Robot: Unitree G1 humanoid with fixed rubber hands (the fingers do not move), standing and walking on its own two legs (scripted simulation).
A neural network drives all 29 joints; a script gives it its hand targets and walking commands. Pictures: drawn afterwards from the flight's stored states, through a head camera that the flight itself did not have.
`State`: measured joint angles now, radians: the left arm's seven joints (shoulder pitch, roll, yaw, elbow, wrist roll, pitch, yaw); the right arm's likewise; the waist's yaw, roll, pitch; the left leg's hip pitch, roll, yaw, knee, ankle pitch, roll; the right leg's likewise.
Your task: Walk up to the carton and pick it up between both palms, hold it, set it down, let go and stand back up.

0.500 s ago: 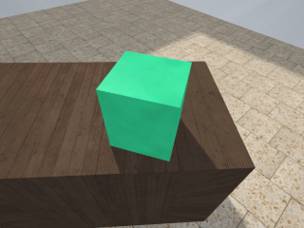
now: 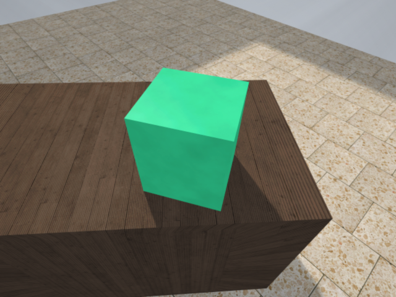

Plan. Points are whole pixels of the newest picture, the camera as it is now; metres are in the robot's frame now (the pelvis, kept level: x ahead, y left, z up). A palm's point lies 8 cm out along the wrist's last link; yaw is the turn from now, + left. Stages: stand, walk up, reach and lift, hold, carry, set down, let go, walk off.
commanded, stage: stand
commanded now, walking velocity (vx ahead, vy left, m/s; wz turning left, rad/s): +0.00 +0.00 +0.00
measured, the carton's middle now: (192, 140) +0.47 +0.02 +0.05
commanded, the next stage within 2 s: none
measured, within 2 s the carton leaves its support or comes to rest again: neither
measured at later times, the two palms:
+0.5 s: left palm out of the picture +0.03 +0.25 -0.13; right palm out of the picture +0.02 -0.26 -0.13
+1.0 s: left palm out of the picture +0.02 +0.25 -0.13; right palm out of the picture +0.01 -0.25 -0.13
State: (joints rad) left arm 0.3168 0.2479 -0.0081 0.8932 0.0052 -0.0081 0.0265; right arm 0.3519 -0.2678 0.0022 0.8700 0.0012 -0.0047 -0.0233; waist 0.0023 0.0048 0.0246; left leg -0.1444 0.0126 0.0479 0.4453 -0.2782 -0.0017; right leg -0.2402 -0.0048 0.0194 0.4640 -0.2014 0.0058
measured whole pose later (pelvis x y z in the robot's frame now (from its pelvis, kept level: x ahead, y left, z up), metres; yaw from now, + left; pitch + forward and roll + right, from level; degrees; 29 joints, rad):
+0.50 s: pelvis +0.00 +0.00 +0.00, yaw +0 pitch -1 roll +0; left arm 0.31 0.23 -0.01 0.93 0.00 -0.01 0.03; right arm 0.34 -0.25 0.00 0.92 0.00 -0.01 -0.03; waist 0.00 0.00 0.03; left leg -0.13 0.01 0.05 0.43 -0.28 0.00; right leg -0.23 0.00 0.02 0.45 -0.20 0.01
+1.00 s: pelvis +0.00 +0.00 +0.00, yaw +0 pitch -1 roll +0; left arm 0.32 0.22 -0.01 0.97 0.00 -0.01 0.04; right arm 0.36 -0.24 0.00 0.95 0.00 -0.01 -0.03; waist 0.00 0.00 0.03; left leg -0.12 0.01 0.05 0.42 -0.27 0.00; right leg -0.22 -0.01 0.02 0.44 -0.19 0.01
